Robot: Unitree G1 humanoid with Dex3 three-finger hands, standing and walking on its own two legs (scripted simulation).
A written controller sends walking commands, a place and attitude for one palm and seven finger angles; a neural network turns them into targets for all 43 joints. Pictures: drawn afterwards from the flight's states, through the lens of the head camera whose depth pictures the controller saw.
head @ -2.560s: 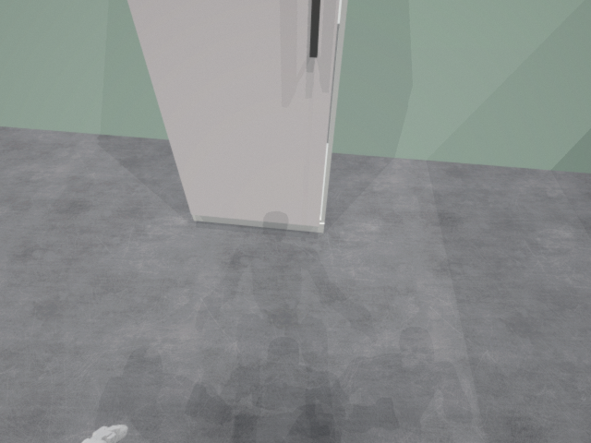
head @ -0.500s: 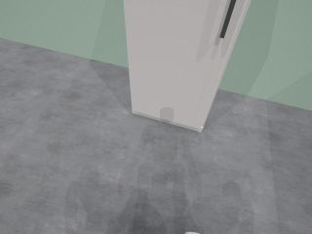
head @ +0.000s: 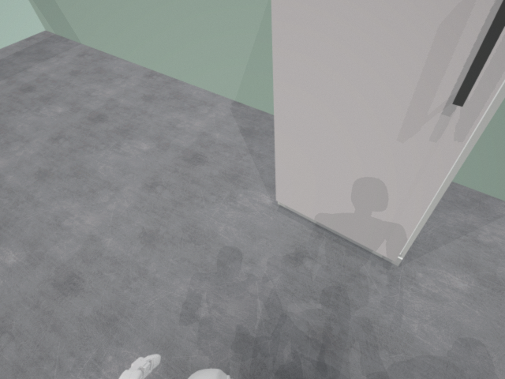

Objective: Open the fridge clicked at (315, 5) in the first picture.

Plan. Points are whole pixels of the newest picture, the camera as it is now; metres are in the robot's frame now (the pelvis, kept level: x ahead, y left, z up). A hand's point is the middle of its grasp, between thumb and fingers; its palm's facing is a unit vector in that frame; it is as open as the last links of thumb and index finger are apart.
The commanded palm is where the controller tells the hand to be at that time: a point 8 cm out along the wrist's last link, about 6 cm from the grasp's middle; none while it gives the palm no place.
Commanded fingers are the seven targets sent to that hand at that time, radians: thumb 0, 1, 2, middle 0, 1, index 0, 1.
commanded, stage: walk to a spot facing it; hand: right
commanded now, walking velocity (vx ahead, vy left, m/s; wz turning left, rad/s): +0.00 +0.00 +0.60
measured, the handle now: (499, 21) +0.64 -0.44 +0.23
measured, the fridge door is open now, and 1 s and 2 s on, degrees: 0 0 0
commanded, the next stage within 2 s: none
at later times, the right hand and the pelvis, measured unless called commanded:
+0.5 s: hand (322, 321) +0.25 -0.11 -0.16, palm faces -0.31 +0.92 -0.23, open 7.4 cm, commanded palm none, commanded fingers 0.00 -0.90 -0.90 0.20 0.30 0.20 0.30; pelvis +0.07 +0.02 -0.01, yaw +18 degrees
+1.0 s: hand (365, 328) +0.25 -0.20 -0.17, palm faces -0.47 +0.86 -0.19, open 7.4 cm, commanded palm none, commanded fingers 0.00 -0.90 -0.90 0.20 0.30 0.20 0.30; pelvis +0.09 -0.04 +0.00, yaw +35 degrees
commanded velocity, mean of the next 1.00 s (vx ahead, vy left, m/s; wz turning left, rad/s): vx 0.00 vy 0.00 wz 0.60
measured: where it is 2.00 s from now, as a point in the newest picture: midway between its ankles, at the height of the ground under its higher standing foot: outside the picture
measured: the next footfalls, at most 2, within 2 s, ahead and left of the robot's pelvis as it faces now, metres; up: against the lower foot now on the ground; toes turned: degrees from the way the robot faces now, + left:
left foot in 0.40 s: +0.11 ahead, +0.13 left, +0.00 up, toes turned +22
right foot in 0.84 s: +0.18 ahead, -0.10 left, +0.00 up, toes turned +26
